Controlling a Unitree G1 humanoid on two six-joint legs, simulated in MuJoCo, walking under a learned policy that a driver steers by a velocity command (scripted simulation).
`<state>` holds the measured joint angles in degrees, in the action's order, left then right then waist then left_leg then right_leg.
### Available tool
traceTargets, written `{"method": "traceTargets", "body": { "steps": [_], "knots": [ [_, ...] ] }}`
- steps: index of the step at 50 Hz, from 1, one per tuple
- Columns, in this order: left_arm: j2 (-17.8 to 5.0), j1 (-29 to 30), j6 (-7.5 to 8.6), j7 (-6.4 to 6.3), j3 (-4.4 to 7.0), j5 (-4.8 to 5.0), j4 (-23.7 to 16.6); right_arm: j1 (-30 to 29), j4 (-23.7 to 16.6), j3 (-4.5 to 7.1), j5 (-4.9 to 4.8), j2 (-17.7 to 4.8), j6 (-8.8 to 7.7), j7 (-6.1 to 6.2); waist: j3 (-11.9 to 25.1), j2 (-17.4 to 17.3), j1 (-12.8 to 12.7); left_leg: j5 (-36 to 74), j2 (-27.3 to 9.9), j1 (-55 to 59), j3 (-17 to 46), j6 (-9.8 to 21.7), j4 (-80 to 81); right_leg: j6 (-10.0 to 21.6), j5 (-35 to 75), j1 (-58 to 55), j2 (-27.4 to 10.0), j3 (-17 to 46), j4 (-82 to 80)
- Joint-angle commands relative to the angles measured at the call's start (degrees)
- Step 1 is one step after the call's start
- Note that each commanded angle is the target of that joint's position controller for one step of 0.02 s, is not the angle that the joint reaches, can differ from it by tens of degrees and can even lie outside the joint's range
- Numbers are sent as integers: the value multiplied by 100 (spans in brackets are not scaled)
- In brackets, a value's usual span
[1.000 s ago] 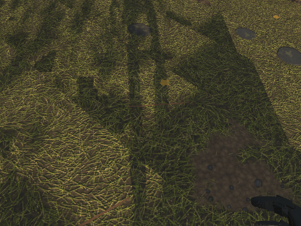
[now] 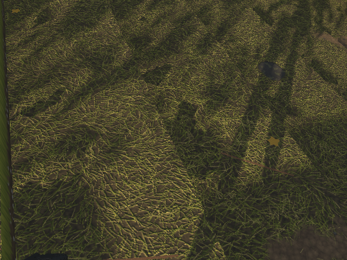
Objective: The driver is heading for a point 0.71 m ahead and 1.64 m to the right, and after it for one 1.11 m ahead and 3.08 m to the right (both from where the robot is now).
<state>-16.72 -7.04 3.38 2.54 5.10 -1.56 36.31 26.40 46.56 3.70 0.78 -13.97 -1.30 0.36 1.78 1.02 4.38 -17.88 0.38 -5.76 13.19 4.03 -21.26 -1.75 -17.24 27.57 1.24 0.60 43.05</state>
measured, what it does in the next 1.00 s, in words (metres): walks ahead, turning right: right foot, then left foot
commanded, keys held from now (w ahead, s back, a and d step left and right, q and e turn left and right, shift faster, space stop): w+e+shift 1.00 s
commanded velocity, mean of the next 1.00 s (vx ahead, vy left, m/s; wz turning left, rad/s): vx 0.92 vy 0.00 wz -0.66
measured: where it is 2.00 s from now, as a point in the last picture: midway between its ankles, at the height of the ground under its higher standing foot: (294, 153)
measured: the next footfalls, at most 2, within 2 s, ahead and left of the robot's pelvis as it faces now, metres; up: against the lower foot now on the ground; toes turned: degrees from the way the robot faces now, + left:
right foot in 0.10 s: +0.14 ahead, -0.13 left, +0.00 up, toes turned +0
left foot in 0.52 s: +0.48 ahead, +0.06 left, +0.00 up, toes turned -20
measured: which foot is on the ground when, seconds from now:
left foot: down 0.00-0.12, up 0.14-0.50, down 0.52-1.00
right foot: up 0.00-0.08, down 0.10-0.52, up 0.54-1.00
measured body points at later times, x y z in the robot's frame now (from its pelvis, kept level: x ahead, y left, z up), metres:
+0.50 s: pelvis +0.28 -0.03 -0.02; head +0.31 -0.03 +0.43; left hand +0.27 +0.25 -0.14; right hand +0.52 -0.29 -0.05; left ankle +0.44 +0.07 -0.74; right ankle +0.10 -0.12 -0.75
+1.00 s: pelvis +0.64 -0.17 -0.09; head +0.65 -0.19 +0.36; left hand +0.98 -0.14 -0.15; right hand +0.41 -0.33 -0.22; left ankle +0.46 +0.07 -0.72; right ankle +0.71 -0.28 -0.81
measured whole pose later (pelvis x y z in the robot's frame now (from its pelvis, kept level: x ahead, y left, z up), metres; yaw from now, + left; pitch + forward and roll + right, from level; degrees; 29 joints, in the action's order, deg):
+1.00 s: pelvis +0.64 -0.17 -0.09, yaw -42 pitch +0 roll +2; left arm -19.1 -1.7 0.1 5.7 3.2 -3.8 36.3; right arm 29.6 51.7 1.5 1.8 -16.1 -5.5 3.2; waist -3.0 1.1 3.3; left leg -34.5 -3.7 10.6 -21.0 -3.6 -44.8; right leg 11.0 28.2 27.9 1.2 -9.0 32.3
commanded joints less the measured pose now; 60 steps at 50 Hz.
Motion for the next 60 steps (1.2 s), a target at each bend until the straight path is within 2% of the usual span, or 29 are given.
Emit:
{"method": "traceTargets", "body": {
  "steps": [1, 5, 6, 7, 8, 10, 13, 21, 25, 26, 27, 28, 30, 34, 40, 41, 44, 46, 50, 51, 52, 53, 54, 55, 56, 57, 58, 59, 60],
  "knots": [
    [-73, 565, -220, 71, -79, -6, -459, -566, -419, 297, 25, -1018, -115, -100, -542, -1474, -69, -920, -588, -1031, 754, 790, 1178, -101, 287, -801, 75, -409, -869],
    [-592, -921, -162, -184, 96, -28, 48, -634, -409, 296, 85, -1004, -281, -54, -226, -560, -832, 459, -727, -1368, 290, 597, -234, 392, 56, -2760, 101, -431, -1462],
    [-922, -2036, -88, -218, 193, -57, 332, -788, -502, 229, 138, -764, -312, -40, 296, 480, -1412, 998, -309, -1996, -438, 469, -2348, 549, -947, -3835, -457, 460, -1743],
    [-1601, -2456, -58, -167, 307, -98, 426, -1204, -977, 99, 28, -364, -391, -45, 322, 2313, -1462, -877, 428, -3721, -1084, 147, -4019, 1000, -3265, -4259, -1664, 3623, -3094],
    [-1194, -1801, -112, -62, 190, -37, 307, -1317, -1022, 91, 137, -564, -404, -64, -143, 1435, -966, -557, 223, -4345, -635, 180, -4738, 1286, -3465, -3698, -1836, 4785, -3358],
    [-785, -1402, -104, 9, 109, -8, 198, -1577, -914, 102, 236, -818, -475, -185, -350, 169, -725, 218, -242, -4164, -666, 60, -4900, 1482, -2110, -2979, -1567, 3615, -2942],
    [-665, -1535, 13, -64, 29, 58, 379, -1779, -1032, -8, 345, -698, -392, -219, -529, 430, -530, 218, -416, -3614, -819, -316, -4065, 1565, -1381, -1993, -1054, 2892, -3339],
    [-931, -1852, 74, -161, 143, 129, 475, -3340, -1617, -250, 80, -654, -245, -265, -633, 460, -797, 1404, -43, -2097, -1130, -681, -1495, 1452, 118, -1206, -802, 2487, -3481],
    [-1129, -1622, 51, -163, 200, 163, 500, -1748, -1199, -45, 99, -1089, -299, -65, 124, 64, 49, 677, 196, 619, -1195, -431, -928, 1054, 2121, -820, -492, 2164, -1657],
    [-1005, -1461, 97, -121, 166, 198, 435, -583, -1011, 112, 187, -1493, -332, 65, 849, -451, 643, -355, -500, 2028, -540, -240, -882, 874, 1866, -111, -24, 1606, 158],
    [-170, -1691, 147, -143, -38, 326, 183, 88, -998, 231, 347, -1964, -337, 162, 1735, -1844, 613, -3191, -2250, 3216, 1975, 75, -57, 780, -1201, 1158, 546, 971, 2169],
    [-235, -1689, 48, -166, -110, 354, 70, -573, -1090, 207, 310, -1843, -305, 181, 1472, -1942, 206, -3659, -2623, 2383, 3684, 267, 740, 791, -962, 1824, 332, 665, 3168],
    [-547, -1184, -104, -110, -46, 65, 185, -1240, -1117, 16, 204, -920, -287, 129, 314, -569, -22, -2168, -2151, 1098, 1906, 270, 472, 801, -25, 1854, -310, 500, 3159],
    [-381, -721, -392, 115, -80, -44, 20, -951, -647, -52, 39, -667, -439, 99, -513, -879, -296, 261, -1559, 89, -227, 31, 893, 598, 301, 1487, -726, 385, 2270],
    [-585, 36, -443, 387, -85, -30, -336, -792, -323, 50, 127, -1002, -633, 106, -326, -653, -566, 3322, -1423, 134, -2056, -5, 433, 779, 2142, 688, -385, -474, 1778],
    [-641, 118, -408, 398, -70, -30, -319, -744, -286, -26, 118, -764, -682, 79, -419, -399, -604, 3113, -1169, 30, -2347, -136, 309, 918, 3003, 614, -337, -450, 1104],
    [-576, 423, -323, 439, -98, -230, -365, -176, 44, -36, 85, -854, -708, 214, -659, -485, -549, 3310, -1314, 1003, -2560, -484, -237, 1363, 3585, 945, -288, -485, 447],
    [-478, 560, -307, 458, -135, -200, -290, -54, 87, -35, 141, -939, -654, 257, -890, -240, -420, 3186, -1199, 876, -2983, -566, -606, 1382, 4031, 336, -83, -954, -774],
    [-648, -1271, -409, 142, -32, -224, 592, 118, 130, -146, 77, -823, -413, 311, -117, 28, -964, 4784, -1345, 485, -3024, -459, -4136, 1311, 4233, -1962, 260, -1329, -1631],
    [-855, -2324, -402, 9, 144, -233, 1023, -181, 110, -39, -43, -1138, -409, 249, 121, 490, -1515, 3999, -1297, -514, -2827, -317, -6068, 1438, 4293, -3514, 298, -1186, -1874],
    [-1168, -3210, -361, -108, 298, -158, 1356, -1099, 80, 13, -53, -967, -292, 219, -212, 1420, -2287, -143, -465, -2336, -2934, -301, -9110, 2073, 4624, -4665, -155, -517, -2617],
    [-1613, -3291, -313, -147, 358, 10, 1460, -1554, -182, -93, 159, -530, -239, 220, -656, 1598, -2165, -3098, 57, -4206, -2668, -151, -10612, 2011, 5256, -4958, -317, -465, -1395],
    [-1818, -3250, -226, -162, 255, -43, 1391, -1250, -876, -213, 73, -262, -433, 219, 125, 1235, -1201, -2654, -239, -5592, -1839, -316, -10437, 2407, 7589, -6006, -1035, 1008, -242],
    [-2047, -2841, -245, -223, 417, 6, 1153, -1216, -1376, -276, 90, -609, -560, 251, 1361, 866, -1185, -2217, -278, -6089, -794, -422, -9198, 3329, 2397, -6320, -2302, 4087, -1933],
    [-1235, -2722, -215, -225, 223, -22, 1154, -1771, -989, -173, 264, -1003, -583, 283, 126, -939, -1244, -2331, -621, -5774, -639, -505, -8450, 3046, 675, -4474, -2003, 4208, -2655],
    [-814, -2536, -131, -171, -6, 133, 1270, -2191, -766, -256, 480, -522, -502, 183, -550, -1593, -1155, -2808, -580, -5001, -1040, -397, -8472, 2635, 2066, -2785, -998, 2872, -1722],
    [-901, -2793, -71, -236, -82, 105, 1501, -1927, -882, -418, 621, 116, -464, 48, -564, -977, -816, -4293, -395, -5508, -1100, -265, -8822, 2748, 2461, -2479, -933, 3244, -1198],
    [-1283, -2926, 73, -363, 75, 67, 1532, -1952, -1464, -514, 693, 317, -441, -34, -473, -374, -589, -4298, -569, -6328, -430, -318, -8668, 3139, 1106, -2290, -1679, 4861, -1562],
    [-1344, -2323, 162, -352, 133, -77, 1413, -2522, -1776, -520, 461, 148, -452, -30, -713, -143, -510, -2814, -697, -6394, -406, -479, -8270, 3192, -835, -1214, -2184, 6073, -2712]
  ]
}}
